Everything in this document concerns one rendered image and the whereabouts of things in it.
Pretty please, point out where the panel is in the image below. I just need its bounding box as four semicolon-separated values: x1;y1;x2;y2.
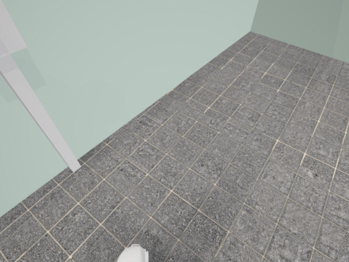
0;0;81;172

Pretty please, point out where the robot left thigh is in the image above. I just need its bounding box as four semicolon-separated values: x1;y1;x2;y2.
117;246;149;262

